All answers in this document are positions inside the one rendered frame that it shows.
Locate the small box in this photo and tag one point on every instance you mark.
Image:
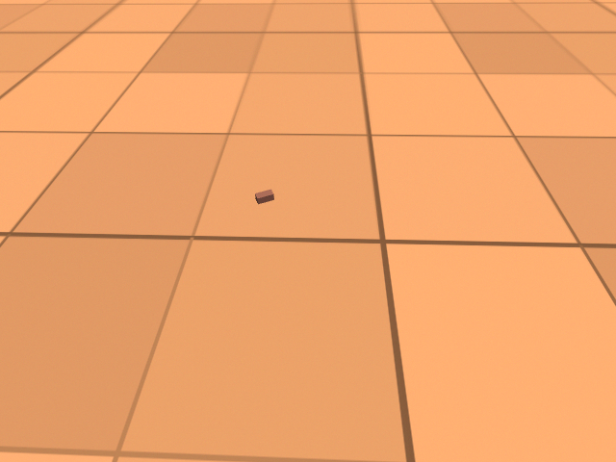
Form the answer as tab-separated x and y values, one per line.
264	196

